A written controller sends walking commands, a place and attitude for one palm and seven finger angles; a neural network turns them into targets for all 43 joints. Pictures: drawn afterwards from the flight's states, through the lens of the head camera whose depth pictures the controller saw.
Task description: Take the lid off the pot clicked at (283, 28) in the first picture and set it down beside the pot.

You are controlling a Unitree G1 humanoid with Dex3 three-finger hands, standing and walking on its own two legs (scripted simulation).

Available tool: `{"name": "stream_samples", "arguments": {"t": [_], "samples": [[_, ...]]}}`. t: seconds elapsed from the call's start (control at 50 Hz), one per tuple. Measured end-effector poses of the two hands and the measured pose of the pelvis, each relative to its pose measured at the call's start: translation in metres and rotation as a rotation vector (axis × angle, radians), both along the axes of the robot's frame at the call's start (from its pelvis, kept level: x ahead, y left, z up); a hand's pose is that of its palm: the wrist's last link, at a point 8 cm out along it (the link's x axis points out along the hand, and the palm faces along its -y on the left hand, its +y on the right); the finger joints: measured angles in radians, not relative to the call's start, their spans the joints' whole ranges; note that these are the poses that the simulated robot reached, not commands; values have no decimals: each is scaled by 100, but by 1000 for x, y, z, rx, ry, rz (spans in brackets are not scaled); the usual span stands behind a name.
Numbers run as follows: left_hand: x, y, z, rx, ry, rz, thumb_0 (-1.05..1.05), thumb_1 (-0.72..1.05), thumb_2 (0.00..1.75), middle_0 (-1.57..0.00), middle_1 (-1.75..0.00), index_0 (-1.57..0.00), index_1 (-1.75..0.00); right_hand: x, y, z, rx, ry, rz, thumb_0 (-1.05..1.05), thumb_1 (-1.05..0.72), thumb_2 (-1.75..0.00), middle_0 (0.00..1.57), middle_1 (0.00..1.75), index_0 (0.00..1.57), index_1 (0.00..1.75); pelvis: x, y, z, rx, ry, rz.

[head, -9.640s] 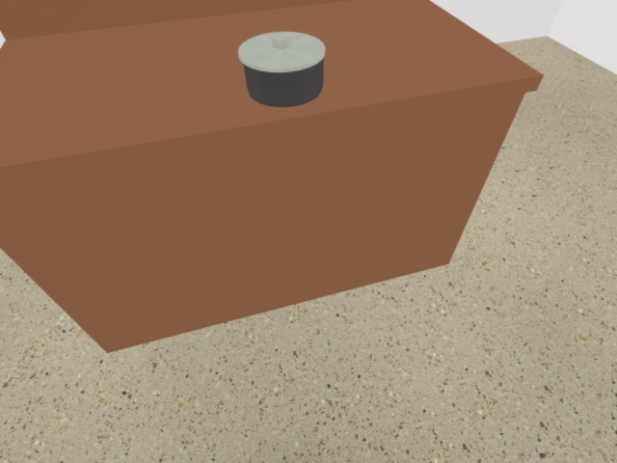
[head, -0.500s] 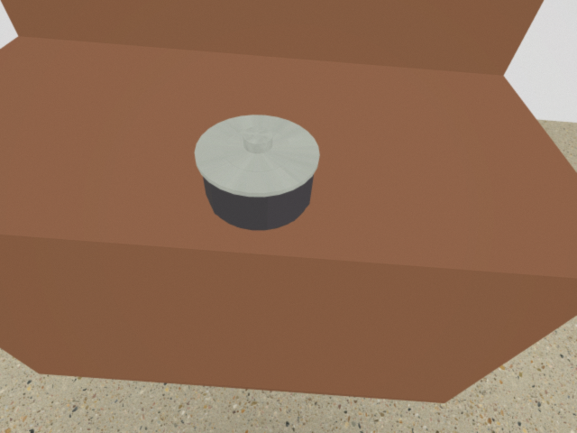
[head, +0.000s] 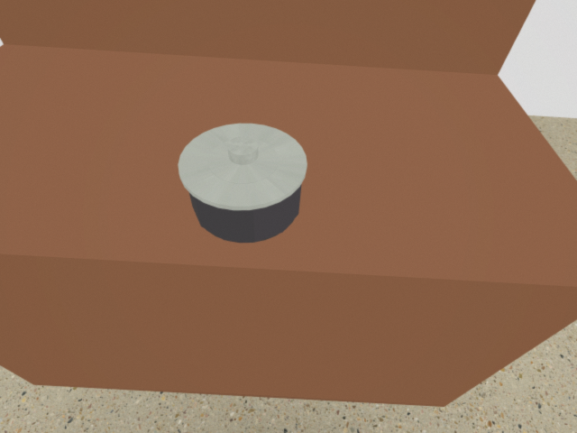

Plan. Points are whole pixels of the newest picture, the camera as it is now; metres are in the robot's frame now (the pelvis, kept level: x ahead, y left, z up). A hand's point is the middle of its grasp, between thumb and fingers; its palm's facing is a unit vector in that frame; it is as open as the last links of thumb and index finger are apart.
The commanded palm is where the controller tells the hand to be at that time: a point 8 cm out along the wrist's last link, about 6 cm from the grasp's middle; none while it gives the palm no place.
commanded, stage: come to a stop and stand still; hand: left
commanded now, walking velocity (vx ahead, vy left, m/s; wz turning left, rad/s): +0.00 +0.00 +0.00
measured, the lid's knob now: (243, 150) +0.46 +0.11 +0.15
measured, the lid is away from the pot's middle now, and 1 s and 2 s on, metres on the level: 0.00 0.00 0.00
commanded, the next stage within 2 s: look again from close up in 0.22 s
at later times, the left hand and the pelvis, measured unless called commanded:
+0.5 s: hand out of the picture +0.00 +0.15 -0.18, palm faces +0.02 -0.99 -0.16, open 7.3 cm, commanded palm none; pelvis +0.01 -0.01 +0.00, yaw +0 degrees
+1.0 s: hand out of the picture -0.01 +0.15 -0.18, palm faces +0.04 -0.99 -0.15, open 7.3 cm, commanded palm none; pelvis +0.01 -0.01 +0.00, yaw +0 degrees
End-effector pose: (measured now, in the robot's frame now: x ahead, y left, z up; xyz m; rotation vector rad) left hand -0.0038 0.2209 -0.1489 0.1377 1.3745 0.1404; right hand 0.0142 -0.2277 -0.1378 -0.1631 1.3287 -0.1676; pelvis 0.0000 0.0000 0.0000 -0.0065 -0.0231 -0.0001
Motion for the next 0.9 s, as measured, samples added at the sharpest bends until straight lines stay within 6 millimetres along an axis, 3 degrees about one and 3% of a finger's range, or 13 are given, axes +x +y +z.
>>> {"name": "stream_samples", "arguments": {"t": [0.44,0.9], "samples": [[-1,-19,-1,-20,31,9,1,91,90,-20,-30,-20,-30,-8,-3,-2,15,51,-15,1,-92,-90,20,30,20,29,8,-10,1,0,-1,-1],[-7,-23,-2,-29,48,23,0,91,90,-20,-30,-20,-30,-18,5,-2,29,82,-24,1,-92,-90,20,30,20,29,11,-11,2,-3,0,4]]}}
